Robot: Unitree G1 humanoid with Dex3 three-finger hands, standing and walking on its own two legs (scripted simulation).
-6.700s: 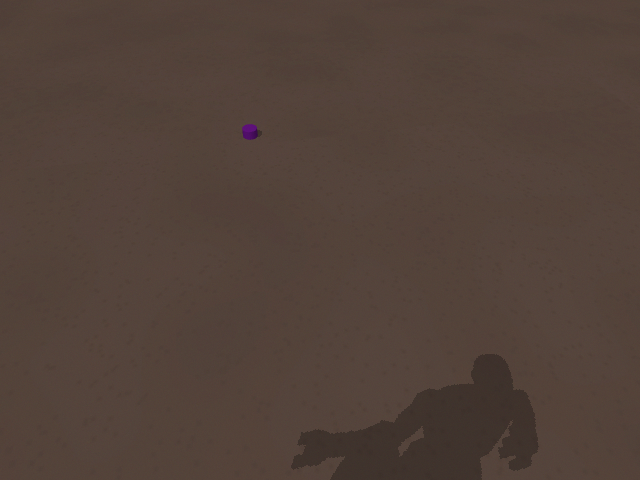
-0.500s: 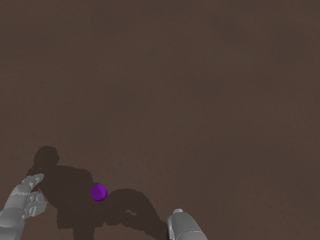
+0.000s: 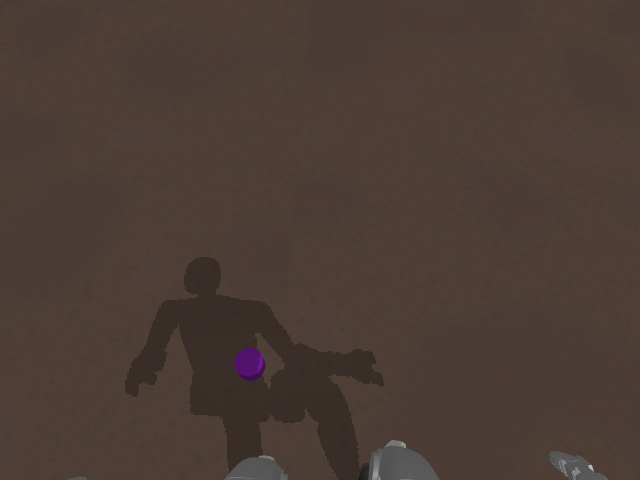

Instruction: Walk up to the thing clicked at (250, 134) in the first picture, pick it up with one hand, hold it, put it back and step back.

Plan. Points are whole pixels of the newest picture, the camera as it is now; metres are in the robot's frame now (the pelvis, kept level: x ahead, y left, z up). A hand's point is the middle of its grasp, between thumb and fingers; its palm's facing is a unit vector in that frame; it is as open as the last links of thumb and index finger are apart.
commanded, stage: walk up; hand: left
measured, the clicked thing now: (250, 364) +0.45 +0.24 -0.71
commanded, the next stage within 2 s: none
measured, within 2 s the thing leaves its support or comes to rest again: neither
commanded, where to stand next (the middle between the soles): +0.04 +0.03 m, yaw -5 degrees
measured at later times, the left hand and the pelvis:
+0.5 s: hand out of the picture +0.07 +0.27 -0.12, palm faces +0.02 -0.95 -0.32, open 7.3 cm; pelvis -0.01 +0.02 +0.04, yaw +1 degrees
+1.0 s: hand out of the picture +0.10 +0.27 -0.10, palm faces -0.02 -0.94 -0.34, open 7.3 cm; pelvis +0.00 +0.02 +0.05, yaw -1 degrees
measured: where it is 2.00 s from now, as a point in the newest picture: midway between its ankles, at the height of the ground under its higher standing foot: outside the picture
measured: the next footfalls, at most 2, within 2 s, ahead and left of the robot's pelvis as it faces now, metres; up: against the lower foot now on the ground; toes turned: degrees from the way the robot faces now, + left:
left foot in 0.02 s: +0.02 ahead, +0.14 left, +0.00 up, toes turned -2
right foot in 1.90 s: +0.06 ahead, -0.12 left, +0.00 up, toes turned -5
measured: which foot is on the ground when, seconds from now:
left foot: up 0.00-0.00, down 0.02-1.00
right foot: down 0.00-1.00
